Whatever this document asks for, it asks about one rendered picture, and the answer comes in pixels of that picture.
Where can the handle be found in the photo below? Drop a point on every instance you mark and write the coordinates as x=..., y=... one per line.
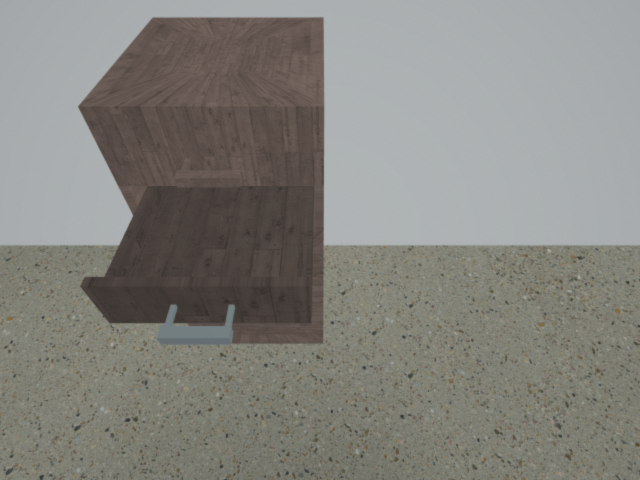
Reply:
x=196, y=335
x=208, y=178

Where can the drawer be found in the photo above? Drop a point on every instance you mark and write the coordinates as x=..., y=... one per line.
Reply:
x=205, y=248

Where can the cabinet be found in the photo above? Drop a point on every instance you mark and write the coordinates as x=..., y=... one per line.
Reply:
x=241, y=93

